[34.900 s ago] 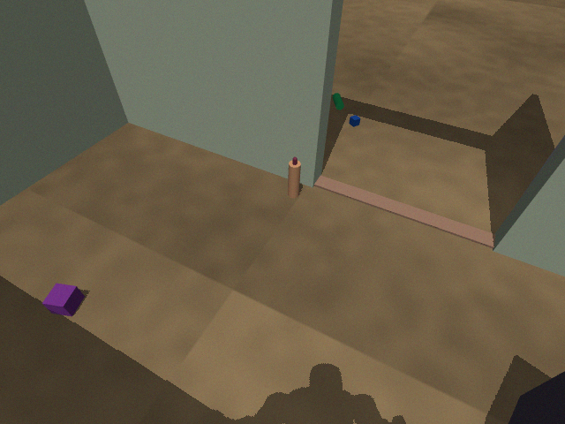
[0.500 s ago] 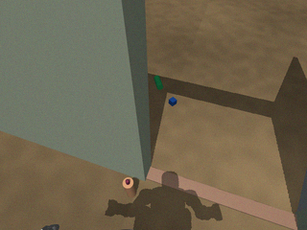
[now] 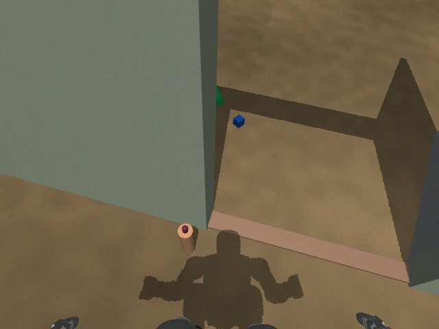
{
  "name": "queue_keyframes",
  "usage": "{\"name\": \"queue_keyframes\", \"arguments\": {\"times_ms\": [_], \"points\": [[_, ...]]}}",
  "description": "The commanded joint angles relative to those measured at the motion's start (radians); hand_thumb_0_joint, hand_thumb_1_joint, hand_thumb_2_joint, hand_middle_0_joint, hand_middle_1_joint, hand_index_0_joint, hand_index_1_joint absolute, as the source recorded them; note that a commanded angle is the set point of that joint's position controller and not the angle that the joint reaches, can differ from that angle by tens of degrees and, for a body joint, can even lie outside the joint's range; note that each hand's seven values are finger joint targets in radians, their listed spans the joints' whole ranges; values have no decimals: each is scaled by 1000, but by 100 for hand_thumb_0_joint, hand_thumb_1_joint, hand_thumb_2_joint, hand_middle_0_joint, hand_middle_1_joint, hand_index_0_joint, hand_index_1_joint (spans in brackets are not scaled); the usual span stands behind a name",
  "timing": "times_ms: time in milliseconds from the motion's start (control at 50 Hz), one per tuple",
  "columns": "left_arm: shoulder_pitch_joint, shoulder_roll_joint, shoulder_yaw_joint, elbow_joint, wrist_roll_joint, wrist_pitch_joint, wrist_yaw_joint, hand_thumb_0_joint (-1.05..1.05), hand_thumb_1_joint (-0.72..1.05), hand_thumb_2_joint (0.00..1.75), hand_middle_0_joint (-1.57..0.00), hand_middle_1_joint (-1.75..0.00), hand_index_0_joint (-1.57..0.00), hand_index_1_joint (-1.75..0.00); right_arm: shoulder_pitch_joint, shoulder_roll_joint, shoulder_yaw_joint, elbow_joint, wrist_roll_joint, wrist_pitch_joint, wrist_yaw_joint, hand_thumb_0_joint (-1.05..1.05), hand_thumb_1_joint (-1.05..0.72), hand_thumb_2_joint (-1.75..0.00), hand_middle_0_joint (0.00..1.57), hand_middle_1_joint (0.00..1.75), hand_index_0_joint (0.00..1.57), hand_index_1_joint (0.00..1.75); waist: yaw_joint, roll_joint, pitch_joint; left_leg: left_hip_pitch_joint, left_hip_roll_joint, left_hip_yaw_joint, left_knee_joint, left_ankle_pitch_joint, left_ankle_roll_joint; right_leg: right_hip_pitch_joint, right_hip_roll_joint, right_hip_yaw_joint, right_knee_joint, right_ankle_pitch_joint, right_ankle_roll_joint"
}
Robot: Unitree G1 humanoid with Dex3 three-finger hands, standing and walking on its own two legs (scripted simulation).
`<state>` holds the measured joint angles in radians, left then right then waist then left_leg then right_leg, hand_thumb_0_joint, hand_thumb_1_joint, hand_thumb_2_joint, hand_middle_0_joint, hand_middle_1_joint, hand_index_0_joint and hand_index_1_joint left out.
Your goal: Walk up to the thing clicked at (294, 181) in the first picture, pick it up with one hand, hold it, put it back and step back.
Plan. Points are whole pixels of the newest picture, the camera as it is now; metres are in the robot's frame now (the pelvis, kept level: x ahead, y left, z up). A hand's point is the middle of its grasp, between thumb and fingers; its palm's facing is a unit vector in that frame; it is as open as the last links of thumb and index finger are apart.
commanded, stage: step back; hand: left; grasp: from the side
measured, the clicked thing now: (186, 237) +0.49 +0.13 -0.63
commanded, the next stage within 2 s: none
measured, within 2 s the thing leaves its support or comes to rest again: neither
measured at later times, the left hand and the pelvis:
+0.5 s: hand out of the picture -0.02 +0.28 -0.15, palm faces +0.03 -0.94 -0.34, open 7.4 cm; pelvis -0.13 +0.02 +0.01, yaw +3 degrees
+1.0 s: hand out of the picture -0.19 +0.23 -0.12, palm faces -0.02 -0.91 -0.41, open 7.4 cm; pelvis -0.29 -0.03 +0.01, yaw -1 degrees
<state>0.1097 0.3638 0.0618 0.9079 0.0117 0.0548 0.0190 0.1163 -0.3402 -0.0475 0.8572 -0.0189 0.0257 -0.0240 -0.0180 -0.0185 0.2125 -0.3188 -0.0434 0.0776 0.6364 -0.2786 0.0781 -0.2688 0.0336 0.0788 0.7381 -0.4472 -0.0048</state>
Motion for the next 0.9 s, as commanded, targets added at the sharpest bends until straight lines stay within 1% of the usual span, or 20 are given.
{"name": "queue_keyframes", "arguments": {"times_ms": [0, 20, 60, 80, 160, 280, 340, 360, 380, 400, 420, 460, 500, 680, 760, 780, 800, 820, 840, 880], "points": [[129, 175, 63, -41, 15, -35, 5, 0, 90, 90, -20, -30, -20, -30, -14, -272, -73, -68, 14, -4, -9, 0, -90, -90, 20, 30, 20, 30, 37, 71, -295, 135, 253, -298, -91, 325, 70, 107, -23, -16, -266, 252, -53], [121, 212, 73, -47, 22, -41, 3, 0, 90, 90, -20, -30, -20, -30, -18, -249, -68, -72, 22, -3, -6, 0, -90, -90, 20, 30, 20, 30, 28, -23, -303, 20, 194, -260, -30, 201, 31, 158, -99, 108, -243, 362, -96], [27, 321, 93, -104, 20, -40, -3, 0, 90, 90, -20, -30, -20, -30, -43, -215, -64, -76, 21, 6, -8, 0, -90, -90, 20, 30, 20, 30, 50, -297, -172, -61, -58, -112, 338, -288, -67, -63, -405, 470, -428, 395, -326], [-21, 315, 93, -144, 27, -47, 2, 0, 90, 90, -20, -30, -20, -30, -9, -234, -69, -63, 15, 10, -7, 0, -90, -90, 20, 30, 20, 30, 34, -260, -132, -41, -47, -217, 500, -346, -78, -138, -443, 518, -436, 438, -350], [-54, 219, 82, -170, 17, -48, 11, 0, 90, 90, -20, -30, -20, -30, 57, -219, -51, -26, 22, 0, 1, 0, -90, -90, 20, 30, 20, 30, 10, -93, -158, -96, -102, -227, 545, -225, -80, -32, -240, 191, -344, 571, -225], [43, 221, 77, -194, 29, -28, 12, 0, 90, 90, -20, -30, -20, -30, 81, -200, -36, -60, 16, -19, -8, 0, -90, -90, 20, 30, 20, 30, 49, -182, -298, -108, 16, -142, 50, -232, -92, 295, -237, 159, -214, 686, -194], [25, 231, 69, -206, 6, -1, -1, 0, 90, 90, -20, -30, -20, -30, 137, -191, -54, -33, -4, -33, -8, 0, -90, -90, 20, 30, 20, 30, 12, -143, -309, 96, 14, -91, -309, 135, -76, 190, -169, 95, -79, 620, -122], [37, 200, 60, -218, 2, 6, -4, 0, 90, 90, -20, -30, -20, -30, 129, -236, -70, -41, -18, -35, -9, 0, -90, -90, 20, 30, 20, 30, 21, -68, -308, 200, 105, -224, -289, 208, -46, 32, -113, 83, -32, 439, -75], [61, 152, 52, -228, -3, 4, -5, 0, 90, 90, -20, -30, -20, -30, 103, -339, -93, -56, -33, -34, -7, 0, -90, -90, 20, 30, 20, 30, 30, 169, -296, 294, 325, -499, -299, 373, 29, -205, 33, 25, 127, 81, -28], [1, 190, 69, -232, 6, 2, 11, 0, 90, 90, -20, -30, -20, -30, 72, -400, -100, -75, -21, -28, -1, 0, -90, -90, 20, 30, 20, 30, -20, 205, -252, 103, 443, -557, -295, 415, 179, -183, 77, 77, 268, -198, -4], [-52, 211, 77, -230, 18, 2, 18, 0, 90, 90, -20, -30, -20, -30, 38, -409, -105, -83, -20, -35, -7, 0, -90, -90, 20, 30, 20, 30, -38, 255, -196, -22, 504, -649, -340, 373, 245, -153, 38, 126, 424, -194, -1], [-3, 208, 85, -194, 4, 2, 8, 0, 90, 90, -20, -30, -20, -30, -40, -318, -73, -96, -28, -37, -9, 0, -90, -90, 20, 30, 20, 30, 20, 153, -175, 29, 333, -379, -267, 465, 153, -188, 78, 160, 530, -92, -11], [96, 199, 84, -172, -5, 4, -1, 0, 90, 90, -20, -30, -20, -30, -49, -274, -63, -99, -17, -41, -14, 0, -90, -90, 20, 30, 20, 30, 65, 151, -177, 118, 256, -276, -223, 495, 97, -243, 95, 141, 548, -20, -13], [81, 187, 81, -183, 9, -8, -8, 0, 90, 90, -20, -30, -20, -30, 58, -308, -83, -123, -15, -28, -20, 0, -90, -90, 20, 30, 20, 30, -17, 208, -259, 238, 313, -303, -144, 507, 167, -133, -8, 16, 127, -76, 36], [249, 174, 88, -102, 15, -23, -19, 0, 90, 90, -20, -30, -20, -30, -31, -306, -77, -149, 1, -5, -13, 0, -90, -90, 20, 30, 20, 30, 66, 207, -334, 99, 235, -225, -18, 315, 76, 133, -19, -58, -341, 228, -19], [233, 221, 98, -106, 30, -29, -20, 0, 90, 90, -20, -30, -20, -30, -18, -269, -68, -151, 11, 1, -11, 0, -90, -90, 20, 30, 20, 30, 55, 113, -317, -44, 169, -202, 44, 157, 20, 192, -68, 52, -333, 251, -44], [203, 320, 123, -129, 41, -30, -22, 0, 90, 90, -20, -30, -20, -30, 13, -215, -53, -163, 17, 3, -15, 0, -90, -90, 20, 30, 20, 30, 47, -175, -267, -276, 0, -154, 212, -166, -52, 205, -254, 348, -366, 251, -121], [108, 399, 133, -180, 36, -23, -22, 0, 90, 90, -20, -30, -20, -30, -19, -230, -65, -166, 16, 5, -35, 0, -90, -90, 20, 30, 20, 30, 81, -275, -207, -191, -48, -187, 449, -366, -82, -89, -426, 460, -430, 233, -285], [10, 389, 129, -212, 31, -27, -12, 0, 90, 90, -20, -30, -20, -30, 0, -272, -83, -143, 19, 3, -37, 0, -90, -90, 20, 30, 20, 30, 47, -289, -140, -97, 5, -230, 559, -341, -76, -272, -460, 503, -483, 179, -307], [-52, 272, 94, -231, 32, -31, -10, 0, 90, 90, -20, -30, -20, -30, 52, -269, -70, -92, 24, -3, -20, 0, -90, -90, 20, 30, 20, 30, 8, -140, -125, -82, -56, -230, 579, -212, -72, -207, -273, 226, -382, 335, -228]]}}
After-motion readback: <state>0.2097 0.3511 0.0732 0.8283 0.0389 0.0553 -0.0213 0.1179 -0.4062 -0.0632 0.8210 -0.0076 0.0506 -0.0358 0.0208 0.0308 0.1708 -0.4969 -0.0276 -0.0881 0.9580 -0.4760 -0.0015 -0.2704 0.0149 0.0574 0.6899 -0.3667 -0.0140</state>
